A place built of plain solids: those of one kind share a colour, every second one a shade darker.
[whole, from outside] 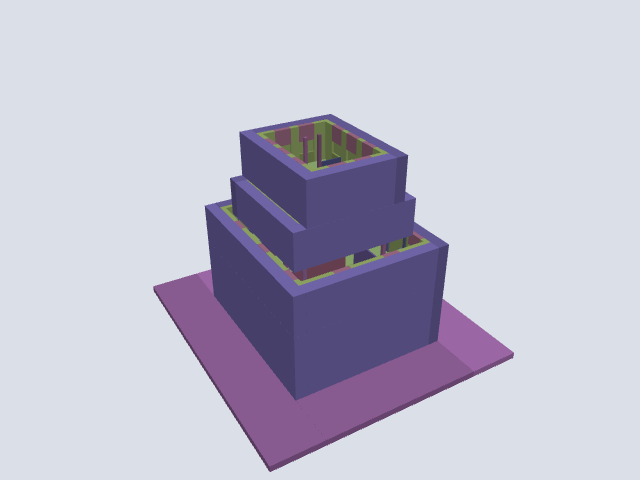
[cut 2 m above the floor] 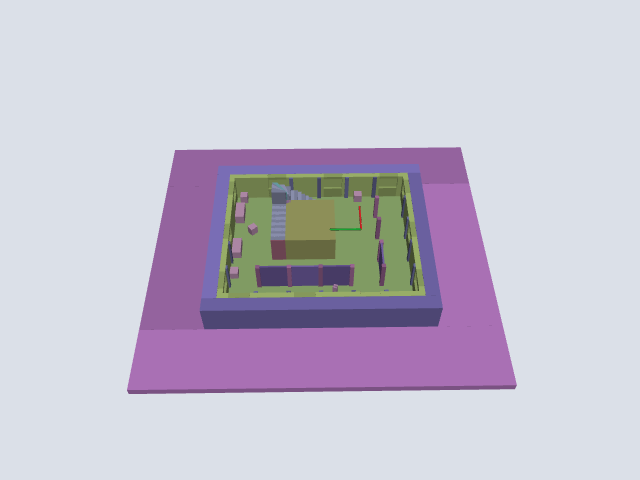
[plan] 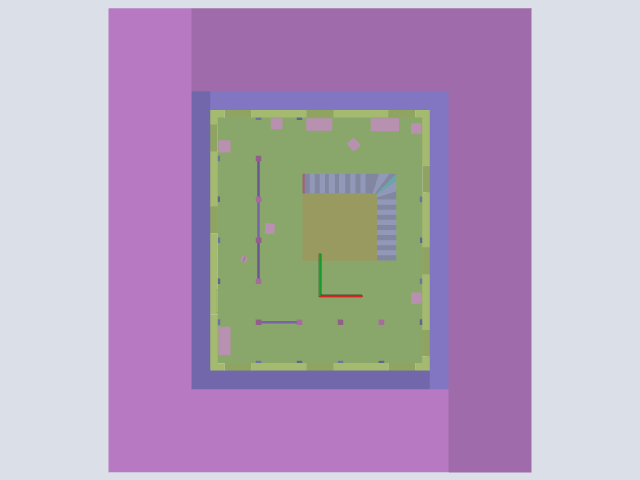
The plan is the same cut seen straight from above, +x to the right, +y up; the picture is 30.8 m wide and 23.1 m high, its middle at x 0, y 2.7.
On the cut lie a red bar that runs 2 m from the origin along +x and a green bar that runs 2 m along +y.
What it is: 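A castle tower; a broad house of two floors, an attic in its roof, a lookout on its ridge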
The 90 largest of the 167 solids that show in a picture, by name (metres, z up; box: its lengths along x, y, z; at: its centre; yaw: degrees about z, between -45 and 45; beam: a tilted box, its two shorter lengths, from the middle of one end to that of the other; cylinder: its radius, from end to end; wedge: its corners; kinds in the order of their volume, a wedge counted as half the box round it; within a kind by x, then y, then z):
{
 "wall_fill_storey_1": {"box": [0.9, 14.34, 5.83], "at": [-5.74, 2.69, 2.41]},
 "wall_fill_storey_2": {"box": [0.9, 14.34, 3.19], "at": [-5.74, 2.69, 6.92]},
 "wall_fill_storey_3": {"box": [0.9, 9.68, 3.39], "at": [-3.4, 2.69, 13.16]},
 "wall_fill_storey_4": {"box": [10.57, 0.9, 5.83], "at": [0.0, -4.03, 2.41]},
 "wall_fill_storey_5": {"box": [10.57, 0.9, 3.19], "at": [0.0, -4.03, 6.92]},
 "wall_fill_storey_6": {"box": [9.68, 0.9, 2.94], "at": [0.0, -1.7, 9.99]},
 "wall_fill_storey_7": {"box": [5.91, 0.9, 3.39], "at": [0.0, -1.7, 13.16]},
 "wall_fill_storey_8": {"box": [9.68, 0.9, 2.94], "at": [0.0, 7.08, 9.99]},
 "wall_fill_storey_9": {"box": [5.91, 0.9, 3.39], "at": [0.0, 7.08, 13.16]},
 "wall_fill_storey_10": {"box": [10.57, 0.9, 5.83], "at": [0.0, 9.41, 2.41]},
 "wall_fill_storey_11": {"box": [10.57, 0.9, 3.19], "at": [0.0, 9.41, 6.92]},
 "wall_fill_storey_12": {"box": [0.9, 9.68, 3.39], "at": [3.4, 2.69, 13.16]},
 "wall_fill_storey_13": {"box": [0.9, 7.88, 2.94], "at": [4.39, 2.69, 9.99]},
 "wall_fill_storey_14": {"box": [0.9, 14.34, 5.83], "at": [5.74, 2.69, 2.41]},
 "wall_fill_storey_15": {"box": [0.9, 14.34, 3.19], "at": [5.74, 2.69, 6.92]},
 "ground_garden_1": {"box": [4.0, 22.34, 0.5], "at": [-8.19, 2.69, -0.27]},
 "ground_garden_2": {"box": [12.37, 4.0, 0.5], "at": [0.0, -6.48, -0.27]},
 "ground_garden_3": {"box": [12.37, 4.0, 0.5], "at": [0.0, 11.86, -0.27]},
 "ground_garden_4": {"box": [4.0, 22.34, 0.5], "at": [8.19, 2.69, -0.27]},
 "wall_storey_1": {"box": [0.36, 2.72, 5.48], "at": [-5.11, -2.23, 2.59]},
 "wall_storey_2": {"box": [0.36, 2.69, 5.48], "at": [-5.11, 1.68, 2.59]},
 "wall_storey_3": {"box": [0.36, 1.3, 1.98], "at": [-5.11, 3.67, 2.79]},
 "wall_storey_4": {"box": [0.36, 2.64, 5.48], "at": [-5.11, 5.64, 2.59]},
 "wall_storey_5": {"box": [0.36, 2.64, 3.19], "at": [-5.11, 5.64, 6.92]},
 "wall_storey_6": {"box": [0.36, 1.3, 1.98], "at": [-5.11, 7.61, 2.79]},
 "wall_storey_7": {"box": [0.36, 0.7, 5.48], "at": [-5.11, 8.61, 2.59]},
 "wall_storey_8": {"box": [0.7, 0.36, 5.48], "at": [-4.94, -3.4, 2.59]},
 "wall_storey_9": {"box": [0.7, 0.36, 5.48], "at": [-4.94, 8.78, 2.59]},
 "wall_storey_10": {"box": [2.67, 0.36, 3.19], "at": [-3.95, 8.78, 6.92]},
 "wall_storey_11": {"box": [1.3, 0.36, 1.98], "at": [-3.94, -3.4, 2.79]},
 "wall_storey_12": {"box": [1.3, 0.36, 1.98], "at": [-3.94, 8.78, 2.79]},
 "wall_storey_13": {"box": [0.36, 1.32, 3.39], "at": [-2.77, -0.59, 13.16]},
 "wall_storey_14": {"box": [0.36, 0.67, 3.39], "at": [-2.77, 1.7, 13.16]},
 "wall_storey_15": {"box": [0.36, 0.67, 3.39], "at": [-2.77, 3.67, 13.16]},
 "wall_storey_16": {"box": [0.36, 1.32, 3.39], "at": [-2.77, 5.97, 13.16]},
 "wall_storey_17": {"box": [1.32, 0.36, 3.39], "at": [-2.29, -1.07, 13.16]},
 "wall_storey_18": {"box": [1.32, 0.36, 3.39], "at": [-2.29, 6.45, 13.16]},
 "wall_storey_19": {"box": [2.64, 0.36, 5.48], "at": [-1.97, -3.4, 2.59]},
 "wall_storey_20": {"box": [2.64, 0.36, 5.48], "at": [-1.97, 8.78, 2.59]},
 "wall_storey_21": {"box": [1.3, 0.36, 1.98], "at": [0.0, -3.4, 2.79]},
 "wall_storey_22": {"box": [0.67, 0.36, 3.39], "at": [0.0, -1.07, 13.16]},
 "wall_storey_23": {"box": [1.3, 0.36, 1.98], "at": [0.0, 8.78, 2.79]},
 "wall_storey_24": {"box": [2.64, 0.36, 3.19], "at": [0.0, 8.78, 6.92]},
 "wall_storey_25": {"box": [2.64, 0.36, 5.48], "at": [1.97, -3.4, 2.59]},
 "wall_storey_26": {"box": [2.64, 0.36, 5.48], "at": [1.97, 8.78, 2.59]},
 "wall_storey_27": {"box": [1.32, 0.36, 3.39], "at": [2.29, -1.07, 13.16]},
 "wall_storey_28": {"box": [0.36, 1.32, 3.39], "at": [2.77, 5.97, 13.16]},
 "wall_storey_29": {"box": [0.36, 7.88, 2.94], "at": [3.76, 2.69, 9.99]},
 "wall_storey_30": {"box": [1.3, 0.36, 1.98], "at": [3.94, -3.4, 2.79]},
 "wall_storey_31": {"box": [1.3, 0.36, 1.98], "at": [3.94, 8.78, 2.79]},
 "wall_storey_32": {"box": [2.67, 0.36, 3.19], "at": [3.95, -3.4, 6.92]},
 "wall_storey_33": {"box": [2.67, 0.36, 3.19], "at": [3.95, 8.78, 6.92]},
 "wall_storey_34": {"box": [0.7, 0.36, 5.48], "at": [4.94, -3.4, 2.59]},
 "wall_storey_35": {"box": [0.7, 0.36, 5.48], "at": [4.94, 8.78, 2.59]},
 "wall_storey_36": {"box": [0.36, 0.7, 5.48], "at": [5.11, -3.24, 2.59]},
 "wall_storey_37": {"box": [0.36, 2.67, 3.19], "at": [5.11, -2.25, 6.92]},
 "wall_storey_38": {"box": [0.36, 1.3, 1.98], "at": [5.11, -2.24, 2.79]},
 "wall_storey_39": {"box": [0.36, 2.64, 5.48], "at": [5.11, -0.27, 2.59]},
 "wall_storey_40": {"box": [0.36, 1.3, 1.98], "at": [5.11, 1.7, 2.79]},
 "wall_storey_41": {"box": [0.36, 2.64, 3.19], "at": [5.11, 1.7, 6.92]},
 "wall_storey_42": {"box": [0.36, 2.64, 5.48], "at": [5.11, 3.67, 2.59]},
 "wall_storey_43": {"box": [0.36, 1.3, 1.98], "at": [5.11, 5.64, 2.79]},
 "wall_storey_44": {"box": [0.36, 2.64, 3.19], "at": [5.11, 5.64, 6.92]},
 "wall_storey_45": {"box": [0.36, 2.67, 5.48], "at": [5.11, 7.62, 2.59]},
 "floor_storey_1": {"box": [5.19, 2.26, 0.36], "at": [0.0, 0.24, 11.64]},
 "floor_storey_2": {"box": [9.85, 8.05, 0.36], "at": [0.0, 0.8, 5.51]},
 "floor_storey_3": {"box": [9.85, 11.82, 0.55], "at": [0.0, 2.69, -0.28]},
 "store_1": {"box": [3.58, 3.26, 5.33], "at": [0.95, 3.32, 2.66]},
 "step_1": {"box": [0.3, 0.94, 5.56], "at": [-0.65, 5.41, 2.73]},
 "step_2": {"box": [0.3, 0.94, 5.37], "at": [-0.4, 5.41, 2.64]},
 "step_3": {"box": [0.3, 0.94, 5.19], "at": [-0.16, 5.41, 2.54]},
 "step_4": {"box": [0.3, 0.94, 5.0], "at": [0.09, 5.41, 2.45]},
 "step_5": {"box": [0.3, 0.94, 4.82], "at": [0.33, 5.41, 2.36]},
 "step_6": {"box": [0.3, 0.94, 4.64], "at": [0.57, 5.41, 2.27]},
 "step_7": {"box": [0.3, 0.94, 4.45], "at": [0.82, 5.41, 2.18]},
 "step_8": {"box": [0.3, 0.94, 4.27], "at": [1.06, 5.41, 2.09]},
 "step_9": {"box": [0.3, 0.94, 4.09], "at": [1.31, 5.41, 1.99]},
 "step_10": {"box": [0.3, 0.94, 3.9], "at": [1.55, 5.41, 1.9]},
 "step_11": {"box": [0.3, 0.94, 3.72], "at": [1.79, 5.41, 1.81]},
 "step_12": {"box": [0.3, 0.94, 3.54], "at": [2.04, 5.41, 1.72]},
 "step_13": {"box": [0.3, 0.94, 3.35], "at": [2.28, 5.41, 1.63]},
 "step_14": {"wedge": [[2.47, 4.94, -0.05], [2.47, 4.94, 2.94], [2.65, 4.94, -0.05], [2.65, 4.94, 2.94], [2.77, 5.88, -0.05], [2.77, 5.88, 2.94], [3.34, 5.88, -0.05], [3.34, 5.88, 2.94]]},
 "step_15": {"wedge": [[2.58, 4.94, -0.05], [2.58, 4.94, 2.75], [2.74, 4.94, -0.05], [2.74, 4.94, 2.75], [3.26, 5.88, -0.05], [3.26, 5.88, 2.75], [3.67, 5.88, -0.05], [3.67, 5.88, 2.75]]},
 "step_16": {"wedge": [[2.73, 4.74, -0.05], [2.73, 4.74, 2.57], [2.73, 4.93, -0.05], [2.73, 4.93, 2.57], [3.67, 5.05, -0.05], [3.67, 5.05, 2.57], [3.67, 5.62, -0.05], [3.67, 5.62, 2.57]]},
 "screen_storey_1": {"box": [0.12, 1.7, 5.33], "at": [-2.96, 1.7, 2.66]},
 "screen_storey_2": {"box": [0.12, 1.7, 5.33], "at": [-2.96, 3.67, 2.66]},
 "screen_storey_3": {"box": [0.12, 1.7, 5.33], "at": [-2.96, 5.64, 2.66]},
 "screen_storey_4": {"box": [1.7, 0.12, 5.33], "at": [-1.97, -1.25, 2.66]},
 "screen_storey_5": {"box": [0.12, 2.61, 2.83], "at": [-0.9, 7.29, 7.1]},
 "step_w1t03a_1": {"wedge": [[2.73, 4.86, -0.05], [2.73, 4.86, 2.75], [2.73, 4.94, -0.05], [2.73, 4.94, 2.75], [3.67, 5.54, -0.05], [3.67, 5.54, 2.75], [3.67, 5.88, -0.05], [3.67, 5.88, 2.75]]}
}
